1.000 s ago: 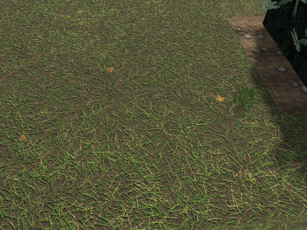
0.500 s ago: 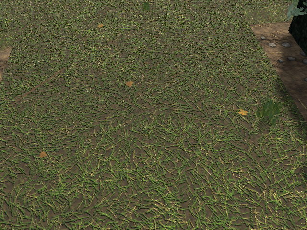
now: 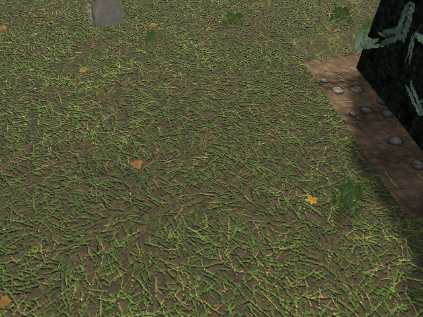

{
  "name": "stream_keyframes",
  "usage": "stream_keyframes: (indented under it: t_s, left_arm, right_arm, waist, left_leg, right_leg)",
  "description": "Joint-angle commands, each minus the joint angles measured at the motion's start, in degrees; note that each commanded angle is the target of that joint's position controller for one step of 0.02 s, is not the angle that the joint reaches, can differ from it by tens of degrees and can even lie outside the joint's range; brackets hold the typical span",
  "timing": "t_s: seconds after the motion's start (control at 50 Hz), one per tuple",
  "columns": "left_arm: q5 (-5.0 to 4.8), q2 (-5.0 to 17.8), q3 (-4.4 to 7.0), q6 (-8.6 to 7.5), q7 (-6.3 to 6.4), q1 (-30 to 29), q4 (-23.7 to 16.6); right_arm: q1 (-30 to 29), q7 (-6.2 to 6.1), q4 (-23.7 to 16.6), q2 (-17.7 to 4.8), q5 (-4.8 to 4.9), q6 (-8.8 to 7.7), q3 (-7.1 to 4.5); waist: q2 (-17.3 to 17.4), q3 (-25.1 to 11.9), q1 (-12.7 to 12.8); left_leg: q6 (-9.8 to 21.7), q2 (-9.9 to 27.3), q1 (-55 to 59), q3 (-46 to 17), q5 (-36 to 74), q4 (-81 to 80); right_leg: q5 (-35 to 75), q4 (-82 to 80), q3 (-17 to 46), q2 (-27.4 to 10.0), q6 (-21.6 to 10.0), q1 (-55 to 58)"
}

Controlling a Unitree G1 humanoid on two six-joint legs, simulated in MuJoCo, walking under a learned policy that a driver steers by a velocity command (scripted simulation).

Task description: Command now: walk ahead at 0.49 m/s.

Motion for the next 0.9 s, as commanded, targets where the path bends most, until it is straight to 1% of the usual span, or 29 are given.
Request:
stream_keyframes:
  t_s: [0.02,0.08,0.12,0.14,0.16,0.18,0.2,0.22,0.24,0.26,0.28,0.3,0.32,0.38,0.44,0.52,0.58,0.64,0.68,0.7,0.72,0.74,0.76,0.78,0.8,0.82,0.84,0.86,0.9]
  left_arm:
    - [-0.39,1.66,-0.27,-1.40,-1.08,-7.59,-5.41]
    - [-0.62,2.16,-0.37,-1.77,-2.29,-11.29,-7.36]
    - [-0.59,3.33,-0.05,-1.84,-2.82,-10.46,-7.66]
    - [-0.53,4.50,0.43,-1.79,-2.80,-8.09,-7.22]
    - [-0.47,6.23,1.33,-1.73,-2.57,-2.79,-5.91]
    - [-0.37,8.83,2.66,-1.61,-2.00,6.29,-3.34]
    - [0.30,12.90,3.67,-1.18,-1.24,16.68,-1.42]
    - [0.34,15.37,4.08,-1.16,-1.70,17.68,-0.18]
    - [-0.15,8.98,2.51,-1.17,-1.65,17.05,-0.82]
    - [-0.06,7.52,1.84,-1.20,-1.42,12.56,-1.21]
    - [0.19,7.08,1.62,-1.20,-1.38,8.88,-1.58]
    - [0.55,5.86,1.33,-1.30,-1.53,6.42,-1.75]
    - [1.12,5.02,1.06,-1.59,-1.57,5.25,-1.75]
    - [0.32,5.41,1.26,-2.50,-1.72,4.89,-0.41]
    - [0.68,7.06,1.77,-2.38,-0.93,6.13,1.17]
    - [0.77,8.25,1.95,-2.10,-0.26,7.92,2.85]
    - [0.27,8.92,2.27,-1.50,-0.05,10.52,4.85]
    - [-0.24,9.33,2.67,-0.25,0.35,10.64,5.80]
    - [-0.34,10.70,3.13,0.70,0.92,9.15,5.44]
    - [-0.24,11.27,3.28,1.29,1.30,8.28,5.06]
    - [-0.04,10.57,2.96,1.94,1.80,7.90,4.46]
    - [1.15,8.39,1.83,1.73,2.27,9.44,2.82]
    - [2.15,0.77,-0.60,-0.07,0.98,15.45,0.79]
    - [0.13,5.87,0.18,-2.20,0.05,9.91,0.93]
    - [-1.71,8.19,0.79,-3.47,-0.48,4.99,-0.88]
    - [-1.20,7.71,0.59,-4.14,-0.18,2.98,-1.38]
    - [0.21,7.96,0.98,-4.23,0.24,2.12,-1.38]
    - [0.73,8.12,1.28,-3.72,0.30,2.89,-1.50]
    - [1.23,6.94,1.30,-2.50,0.32,4.19,-1.63]
  right_arm:
    - [0.85,-0.63,-2.23,-10.46,0.56,-0.21,-2.23]
    - [3.48,-0.80,-0.84,-10.58,0.72,1.01,-2.38]
    - [3.47,-1.04,-0.53,-11.22,0.81,1.66,-2.71]
    - [2.81,-1.16,-0.67,-11.94,0.72,1.90,-2.92]
    - [1.86,-1.26,-0.87,-12.41,0.56,2.26,-3.03]
    - [1.17,-1.42,-1.35,-11.55,0.28,2.61,-2.57]
    - [2.11,-1.56,-3.00,-8.57,-1.17,2.39,-1.28]
    - [10.33,-0.74,-3.11,-1.01,-0.52,1.05,0.75]
    - [4.98,-0.33,-2.75,-8.15,0.92,-0.19,-0.69]
    - [-0.89,-0.05,-4.88,-10.49,2.32,-1.01,-1.48]
    - [-3.85,-0.28,-5.51,-9.67,2.06,-1.38,-1.26]
    - [-5.00,-0.38,-5.60,-9.08,1.09,-1.25,-1.50]
    - [-3.48,-0.31,-5.24,-8.37,0.84,-0.72,-1.58]
    - [-2.32,-0.55,-4.84,-5.57,0.45,1.05,-1.09]
    - [-7.66,-0.51,-6.55,-4.98,0.17,1.46,-0.83]
    - [-14.68,0.45,-8.26,-3.81,0.56,0.77,-0.30]
    - [-18.87,1.15,-10.42,-4.00,0.93,0.68,-0.30]
    - [-20.74,2.21,-12.42,-4.64,0.77,0.69,-0.61]
    - [-18.36,2.70,-12.96,-6.07,0.59,0.84,-1.40]
    - [-13.64,2.67,-12.24,-7.63,0.55,1.06,-2.39]
    - [-4.78,2.26,-9.95,-10.26,0.73,1.25,-4.14]
    - [4.61,1.28,-8.40,-15.45,0.91,1.76,-6.04]
    - [3.91,1.34,-8.80,-19.23,1.42,1.62,-6.48]
    - [4.78,1.41,-9.89,-13.83,1.30,1.18,-5.01]
    - [2.68,1.28,-10.01,-11.58,0.74,0.79,-4.41]
    - [-0.65,1.17,-10.78,-10.96,0.64,0.58,-4.23]
    - [-3.93,1.07,-11.65,-9.54,0.39,0.60,-3.83]
    - [-5.75,0.87,-12.59,-8.44,-0.31,0.57,-3.38]
    - [-6.52,0.43,-13.18,-8.34,-0.01,0.66,-3.44]
  waist:
    - [4.19,4.54,-0.92]
    - [4.48,5.00,-1.24]
    - [5.60,3.59,0.35]
    - [6.72,1.61,2.03]
    - [7.55,-2.27,5.27]
    - [6.90,-8.52,9.89]
    - [0.36,-17.91,12.82]
    - [-14.78,-24.78,7.49]
    - [-7.76,-21.33,10.61]
    - [-5.27,-12.18,9.99]
    - [-0.07,-7.39,8.24]
    - [1.28,-3.93,6.61]
    - [-0.29,-3.70,4.67]
    - [-0.86,-1.98,2.75]
    - [-0.48,0.69,3.83]
    - [-0.27,2.22,6.82]
    - [0.15,3.31,8.44]
    - [0.05,3.61,8.07]
    - [-1.44,1.27,5.92]
    - [-2.05,-2.10,3.16]
    - [-0.76,-7.01,-1.26]
    - [6.76,-13.58,-4.22]
    - [19.48,-19.05,2.16]
    - [12.58,-20.98,-2.07]
    - [9.87,-13.40,-2.39]
    - [4.35,-8.94,-0.57]
    - [2.57,-5.85,1.43]
    - [4.09,-5.26,3.40]
    - [4.99,-4.18,4.86]
  left_leg:
    - [7.62,15.41,-3.94,-6.79,11.12,-5.36]
    - [7.26,18.08,3.13,-7.29,15.47,-2.15]
    - [6.30,19.38,6.93,-7.46,22.71,1.43]
    - [5.69,19.28,7.98,-7.17,31.54,4.75]
    - [4.86,18.14,8.00,-6.06,41.89,11.54]
    - [3.11,15.32,3.77,-3.86,44.42,22.69]
    - [1.35,11.88,-9.53,-2.08,26.36,41.02]
    - [-1.76,0.51,-32.18,-4.84,-18.58,58.90]
    - [-0.98,3.16,-38.52,-11.24,-21.16,63.99]
    - [-0.39,5.98,-41.57,-9.54,-16.19,63.82]
    - [-0.68,8.82,-40.06,-7.76,-11.07,61.18]
    - [-1.29,10.51,-38.42,-7.22,-7.95,57.84]
    - [-1.70,11.95,-34.92,-7.66,-5.77,56.25]
    - [-3.64,13.10,-33.12,-6.62,-3.72,51.29]
    - [-5.29,13.59,-37.36,-6.25,4.87,42.35]
    - [-4.59,11.22,-34.28,-4.05,17.46,28.57]
    - [-3.32,10.15,-36.05,-4.24,18.05,24.10]
    - [-1.14,9.25,-38.42,-3.58,11.98,21.86]
    - [0.71,6.62,-33.84,-0.54,5.85,21.87]
    - [1.89,4.37,-27.25,1.41,3.97,21.74]
    - [3.64,1.65,-15.21,2.29,5.39,19.89]
    - [7.56,9.78,2.33,-11.41,6.90,19.80]
    - [18.05,21.88,20.68,-43.17,-6.64,12.96]
    - [17.08,22.78,22.68,-48.66,-12.32,6.69]
    - [14.78,21.33,17.23,-40.82,-8.38,5.75]
    - [13.36,19.21,9.43,-34.82,-2.26,5.60]
    - [12.70,17.42,2.16,-30.26,4.50,4.80]
    - [12.56,16.02,-2.44,-27.77,9.64,3.66]
    - [13.13,14.57,-7.06,-24.46,14.56,1.83]
  right_leg:
    - [4.97,-7.34,-2.01,1.88,-0.10,1.92]
    - [1.39,-11.21,-1.74,2.98,-1.73,0.02]
    - [-3.29,-12.66,-2.06,4.09,-3.30,2.12]
    - [-5.96,-12.74,-3.05,5.53,-4.26,6.19]
    - [-7.04,-13.27,-4.67,7.47,-5.72,13.90]
    - [-4.94,-13.80,-5.07,7.65,-7.73,27.50]
    - [-3.30,-10.52,7.47,-3.50,-11.35,46.76]
    - [-17.75,-17.49,36.20,-15.32,-20.48,64.21]
    - [-24.05,-22.29,38.05,-13.91,-18.18,62.01]
    - [-20.90,-23.80,28.96,-12.19,-15.99,54.21]
    - [-13.81,-25.35,22.88,-10.04,-15.08,45.96]
    - [-7.97,-27.03,18.19,-7.94,-14.76,39.70]
    - [-5.10,-28.66,15.35,-6.59,-14.49,35.94]
    - [-1.28,-32.71,9.89,-5.35,-15.51,30.43]
    - [-0.35,-34.99,4.51,-4.52,-15.07,30.26]
    - [-1.20,-36.11,-3.10,-2.86,-12.16,30.72]
    - [-1.20,-35.20,-4.98,-5.34,-11.50,36.87]
    - [3.83,-31.31,-6.25,-7.87,-10.00,44.24]
    - [19.83,-24.62,-7.97,-8.15,-8.52,46.54]
    - [29.21,-17.22,-9.39,-7.37,-7.42,46.30]
    - [32.09,-5.14,-11.63,-4.86,-5.56,42.26]
    - [15.83,13.42,-12.51,-2.00,-3.14,28.40]
    - [-34.42,31.34,-6.38,10.66,0.30,3.00]
    - [-36.52,36.43,3.84,9.06,-1.05,-3.55]
    - [-31.08,35.54,3.65,6.57,-2.32,-7.16]
    - [-26.28,31.63,3.09,4.15,-2.75,-5.61]
    - [-23.54,26.97,2.92,2.59,-2.27,-2.51]
    - [-21.77,24.78,3.45,1.53,-1.88,1.47]
    - [-20.64,20.46,2.72,1.29,-0.19,3.77]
